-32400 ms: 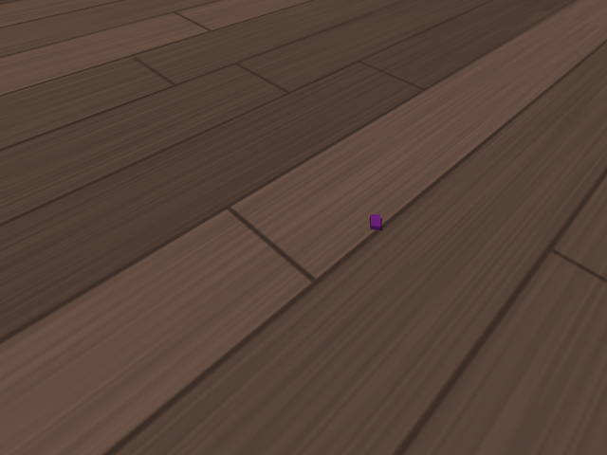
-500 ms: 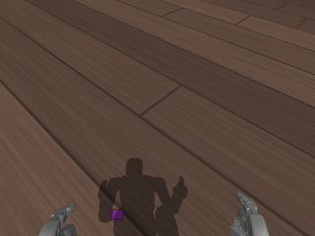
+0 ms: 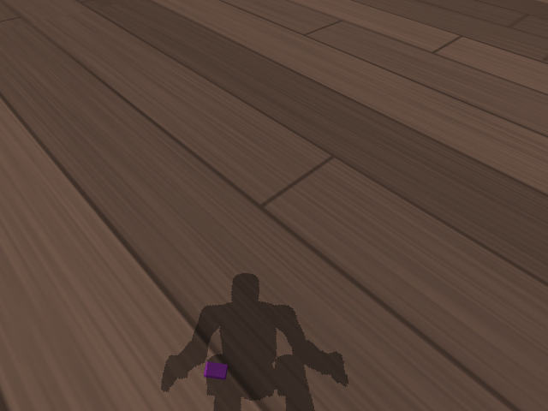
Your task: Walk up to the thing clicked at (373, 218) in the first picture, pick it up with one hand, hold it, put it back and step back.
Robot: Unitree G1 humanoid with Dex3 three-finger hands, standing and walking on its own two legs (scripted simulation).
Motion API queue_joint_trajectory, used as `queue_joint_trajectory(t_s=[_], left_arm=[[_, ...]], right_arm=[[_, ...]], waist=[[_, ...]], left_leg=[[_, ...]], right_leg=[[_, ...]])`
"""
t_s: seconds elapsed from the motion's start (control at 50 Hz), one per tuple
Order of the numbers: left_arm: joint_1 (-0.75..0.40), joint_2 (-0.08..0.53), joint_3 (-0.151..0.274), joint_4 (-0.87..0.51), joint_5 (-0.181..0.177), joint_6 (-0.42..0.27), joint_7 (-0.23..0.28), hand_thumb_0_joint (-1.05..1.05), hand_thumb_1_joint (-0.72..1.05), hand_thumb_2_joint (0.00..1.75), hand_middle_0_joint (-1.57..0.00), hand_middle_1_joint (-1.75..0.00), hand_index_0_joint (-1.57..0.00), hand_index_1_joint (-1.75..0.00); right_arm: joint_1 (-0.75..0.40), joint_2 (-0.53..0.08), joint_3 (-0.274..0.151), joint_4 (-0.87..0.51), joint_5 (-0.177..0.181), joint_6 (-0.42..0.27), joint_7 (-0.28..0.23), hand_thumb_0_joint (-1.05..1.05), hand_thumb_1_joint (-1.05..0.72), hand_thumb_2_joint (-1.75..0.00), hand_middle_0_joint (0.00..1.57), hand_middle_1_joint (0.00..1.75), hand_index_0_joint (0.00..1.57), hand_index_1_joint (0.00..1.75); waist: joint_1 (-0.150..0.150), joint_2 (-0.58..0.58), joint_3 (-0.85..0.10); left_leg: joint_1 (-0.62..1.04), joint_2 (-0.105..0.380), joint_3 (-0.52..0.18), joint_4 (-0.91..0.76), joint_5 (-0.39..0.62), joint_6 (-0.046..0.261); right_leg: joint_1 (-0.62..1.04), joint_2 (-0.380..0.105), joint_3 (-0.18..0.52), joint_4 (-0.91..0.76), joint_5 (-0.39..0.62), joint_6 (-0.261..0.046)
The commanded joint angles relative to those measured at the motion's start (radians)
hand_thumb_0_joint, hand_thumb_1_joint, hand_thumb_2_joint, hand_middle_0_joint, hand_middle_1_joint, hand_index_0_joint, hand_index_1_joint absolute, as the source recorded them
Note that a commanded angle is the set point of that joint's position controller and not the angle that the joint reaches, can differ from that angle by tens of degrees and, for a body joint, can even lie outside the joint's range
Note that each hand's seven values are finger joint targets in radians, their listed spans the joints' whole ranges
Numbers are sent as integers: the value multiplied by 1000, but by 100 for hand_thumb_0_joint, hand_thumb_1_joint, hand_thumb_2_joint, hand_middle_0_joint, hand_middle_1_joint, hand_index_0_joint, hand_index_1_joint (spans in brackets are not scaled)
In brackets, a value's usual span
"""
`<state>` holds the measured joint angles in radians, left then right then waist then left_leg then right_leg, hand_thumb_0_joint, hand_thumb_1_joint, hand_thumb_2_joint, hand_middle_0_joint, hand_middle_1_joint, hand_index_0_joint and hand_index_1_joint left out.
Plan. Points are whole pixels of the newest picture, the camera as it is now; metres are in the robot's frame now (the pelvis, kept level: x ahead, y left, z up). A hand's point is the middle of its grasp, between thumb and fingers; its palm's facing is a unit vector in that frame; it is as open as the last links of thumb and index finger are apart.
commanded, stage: stand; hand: left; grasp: from above
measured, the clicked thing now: (216, 370) +0.40 +0.18 -0.75
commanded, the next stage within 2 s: none
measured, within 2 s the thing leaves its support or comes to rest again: neither
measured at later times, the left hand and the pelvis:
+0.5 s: hand out of the picture +0.02 +0.23 -0.15, palm faces +0.03 -0.94 -0.35, open 7.4 cm; pelvis -0.01 -0.01 +0.01, yaw +0 degrees
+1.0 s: hand out of the picture +0.08 +0.22 -0.14, palm faces +0.01 -0.94 -0.33, open 7.4 cm; pelvis +0.01 -0.02 +0.02, yaw +0 degrees
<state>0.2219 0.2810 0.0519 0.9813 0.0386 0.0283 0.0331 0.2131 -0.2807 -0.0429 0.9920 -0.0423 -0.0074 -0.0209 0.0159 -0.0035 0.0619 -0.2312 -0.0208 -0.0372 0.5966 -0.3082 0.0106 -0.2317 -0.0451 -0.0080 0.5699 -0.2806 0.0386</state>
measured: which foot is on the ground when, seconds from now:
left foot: down 0.00-1.00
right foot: down 0.00-1.00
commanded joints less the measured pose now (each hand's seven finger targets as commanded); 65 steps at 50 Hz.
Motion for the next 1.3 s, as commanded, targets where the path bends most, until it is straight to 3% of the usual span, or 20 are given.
queue_joint_trajectory(t_s=[0.0, 0.06, 0.24, 0.3, 0.38, 0.4, 0.64, 0.72, 0.76, 0.84, 0.9, 0.94, 1.04, 1.12, 1.2, 1.28], left_arm=[[-59, 169, 31, -18, -6, -34, 11, 0, 90, 90, -20, -30, -20, -30], [-62, 168, 26, 19, -7, -35, 12, 0, 90, 90, -20, -30, -20, -30], [-63, 178, 21, 88, -5, -31, 4, 0, 90, 90, -20, -30, -20, -30], [-50, 185, 19, 102, -2, -35, 2, 0, 90, 90, -20, -30, -20, -30], [-71, 196, 20, 99, -4, -40, 2, 0, 90, 90, -20, -30, -20, -30], [-71, 197, 19, 100, -3, -45, 3, 0, 90, 90, -20, -30, -20, -30], [-113, 219, 22, 108, -17, -49, 0, 0, 90, 90, -20, -30, -20, -30], [-105, 216, 19, 120, -16, -46, -2, 0, 90, 90, -20, -30, -20, -30], [-125, 220, 21, 114, -18, -49, -2, 0, 90, 90, -20, -30, -20, -30], [-136, 221, 21, 116, -17, -47, -5, 0, 90, 90, -20, -30, -20, -30], [-145, 224, 20, 113, -18, -49, -7, 0, 90, 90, -20, -30, -20, -30], [-153, 226, 22, 109, -20, -51, -7, 0, 90, 90, -20, -30, -20, -30], [-170, 236, 22, 106, -22, -51, -9, 0, 90, 90, -20, -30, -20, -30], [-163, 226, 19, 107, -23, -52, -9, 0, 90, 90, -20, -30, -20, -30], [-170, 229, 17, 105, -25, -52, -10, 0, 90, 90, -20, -30, -20, -30], [-170, 236, 16, 105, -23, -52, -11, 0, 90, 90, -20, -30, -20, -30]], right_arm=[[-42, -182, -38, -36, 10, -19, -21, 0, -90, -90, 20, 30, 20, 30], [-45, -186, -38, -10, 13, -19, -22, 0, -90, -90, 20, 30, 20, 30], [-72, -191, -35, 31, 13, -7, -14, 0, -90, -90, 20, 30, 20, 30], [-80, -194, -36, 33, 14, -5, -9, 0, -90, -90, 20, 30, 20, 30], [-80, -200, -35, 39, 16, -4, -5, 0, -90, -90, 20, 30, 20, 30], [-83, -196, -33, 36, 16, -7, -4, 0, -90, -90, 20, 30, 20, 30], [-81, -212, -15, 65, 18, -12, -7, 0, -90, -90, 20, 30, 20, 30], [-92, -216, -11, 71, 23, -9, -7, 0, -90, -90, 20, 30, 20, 30], [-89, -220, -11, 71, 22, -11, -7, 0, -90, -90, 20, 30, 20, 30], [-98, -219, -8, 76, 22, -10, -6, 0, -90, -90, 20, 30, 20, 30], [-99, -222, -8, 78, 23, -11, -5, 0, -90, -90, 20, 30, 20, 30], [-103, -225, -8, 75, 21, -14, -7, 0, -90, -90, 20, 30, 20, 30], [-108, -227, -7, 78, 22, -15, -6, 0, -90, -90, 20, 30, 20, 30], [-114, -237, -9, 80, 25, -18, -7, 0, -90, -90, 20, 30, 20, 30], [-125, -242, -9, 80, 25, -17, -6, 0, -90, -90, 20, 30, 20, 30], [-126, -238, -7, 81, 24, -14, -3, 0, -90, -90, 20, 30, 20, 30]], waist=[[-4, 24, -40], [-4, 28, -45], [5, 45, 44], [7, 9, 45], [-4, 5, 23], [-6, -9, -4], [-10, 9, -40], [-2, -6, -6], [-8, 12, -36], [-5, 1, -10], [-7, 3, -15], [-9, 18, -53], [-13, 3, -58], [-11, 7, -88], [-11, 13, -79], [-11, -3, -57]], left_leg=[[35, 90, -110, -217, 130, 25], [64, 95, -108, -238, 177, 22], [-12, 102, -132, -343, -56, 16], [-2, 94, -125, -332, -66, 15], [36, 93, -112, -310, -29, 19], [65, 91, -101, -286, 45, 21], [100, 110, -83, -288, 187, 15], [85, 112, -89, -302, 158, 13], [90, 114, -82, -295, 182, 14], [80, 116, -85, -307, 154, 11], [80, 119, -83, -307, 179, 8], [101, 124, -79, -301, 226, 9], [116, 126, -74, -307, 252, 4], [141, 134, -71, -298, 321, 4], [139, 134, -68, -299, 320, 3], [124, 132, -70, -312, 262, 1]], right_leg=[[63, -47, 60, -158, 106, -52], [95, -53, 58, -182, 136, -49], [96, -41, 50, -221, 29, -42], [75, -43, 58, -251, -27, -39], [61, -57, 80, -272, -34, -44], [71, -69, 86, -282, -8, -46], [126, -75, 88, -277, 143, -49], [112, -65, 78, -290, 82, -46], [143, -74, 84, -284, 135, -47], [122, -66, 79, -290, 83, -46], [133, -68, 82, -292, 110, -47], [158, -76, 81, -279, 189, -52], [153, -73, 77, -277, 206, -50], [178, -76, 67, -262, 289, -51], [175, -75, 69, -268, 291, -51], [152, -72, 71, -285, 221, -48]])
